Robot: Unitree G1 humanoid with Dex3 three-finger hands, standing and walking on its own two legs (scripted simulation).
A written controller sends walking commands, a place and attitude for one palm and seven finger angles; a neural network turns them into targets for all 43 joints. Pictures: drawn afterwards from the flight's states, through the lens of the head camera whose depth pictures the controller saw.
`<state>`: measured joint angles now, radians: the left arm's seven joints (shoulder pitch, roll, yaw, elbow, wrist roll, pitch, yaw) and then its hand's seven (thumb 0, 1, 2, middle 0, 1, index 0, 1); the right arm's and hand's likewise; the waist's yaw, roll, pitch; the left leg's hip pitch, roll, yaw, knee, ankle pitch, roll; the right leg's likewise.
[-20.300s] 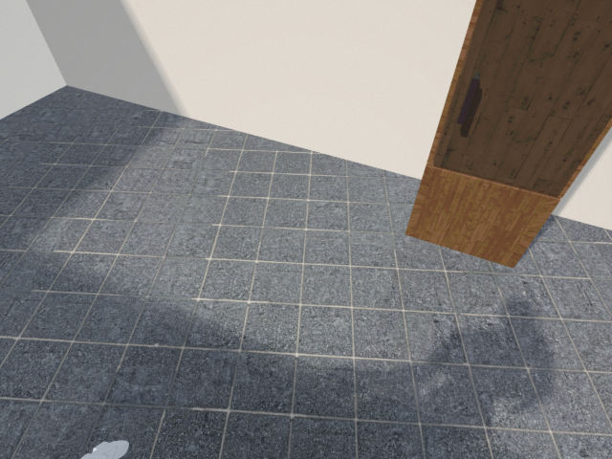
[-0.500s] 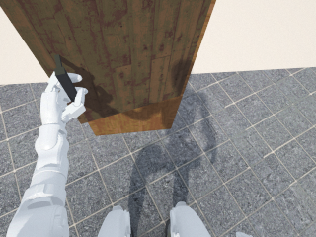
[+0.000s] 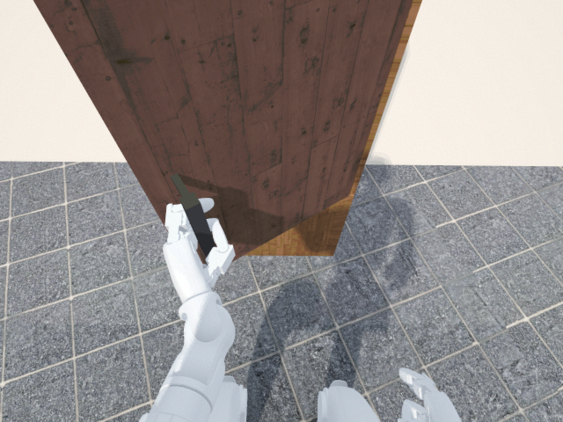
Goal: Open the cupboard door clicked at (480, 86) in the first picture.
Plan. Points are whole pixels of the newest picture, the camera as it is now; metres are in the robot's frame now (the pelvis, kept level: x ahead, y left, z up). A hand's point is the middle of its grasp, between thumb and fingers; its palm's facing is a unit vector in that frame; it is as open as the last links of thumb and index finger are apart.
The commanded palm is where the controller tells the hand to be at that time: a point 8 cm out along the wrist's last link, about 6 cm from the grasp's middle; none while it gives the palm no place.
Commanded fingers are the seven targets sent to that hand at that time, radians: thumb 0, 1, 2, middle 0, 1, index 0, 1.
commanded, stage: pull the door open along its arc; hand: left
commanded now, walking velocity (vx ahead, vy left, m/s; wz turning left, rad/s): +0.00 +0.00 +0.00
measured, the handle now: (194, 218) +0.39 +0.15 +0.03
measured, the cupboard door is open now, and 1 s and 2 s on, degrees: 33 42 42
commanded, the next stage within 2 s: open thumb and fingers to let go in 0.12 s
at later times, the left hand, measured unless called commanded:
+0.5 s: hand (248, 270) +0.32 +0.06 +0.01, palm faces +0.43 -0.90 -0.02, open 7.5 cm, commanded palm +0.27 +0.11 +0.01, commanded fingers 0.00 -0.15 0.45 -0.32 -1.24 -0.32 -1.24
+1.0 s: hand (251, 277) +0.31 +0.06 +0.01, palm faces +0.37 -0.93 -0.01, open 14.9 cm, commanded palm +0.27 +0.11 +0.01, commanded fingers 0.00 -0.50 0.30 -0.15 -0.30 -0.15 -0.30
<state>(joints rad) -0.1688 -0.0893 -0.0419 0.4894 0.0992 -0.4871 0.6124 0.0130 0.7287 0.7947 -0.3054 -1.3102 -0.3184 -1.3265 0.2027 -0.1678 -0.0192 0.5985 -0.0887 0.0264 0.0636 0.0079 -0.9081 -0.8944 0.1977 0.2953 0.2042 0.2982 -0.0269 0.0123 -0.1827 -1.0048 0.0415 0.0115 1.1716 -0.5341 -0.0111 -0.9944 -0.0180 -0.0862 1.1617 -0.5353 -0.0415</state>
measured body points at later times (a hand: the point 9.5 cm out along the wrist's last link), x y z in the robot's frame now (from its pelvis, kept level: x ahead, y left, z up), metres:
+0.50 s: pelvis -0.01 -0.03 -0.01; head +0.08 -0.04 +0.43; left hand +0.29 +0.11 +0.02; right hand +0.18 -0.24 -0.13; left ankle +0.01 +0.13 -0.64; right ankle +0.01 -0.10 -0.64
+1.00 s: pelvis -0.01 -0.01 -0.01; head +0.07 -0.02 +0.43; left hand +0.29 +0.11 +0.02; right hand +0.15 -0.23 -0.12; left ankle +0.01 +0.13 -0.64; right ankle +0.01 -0.10 -0.64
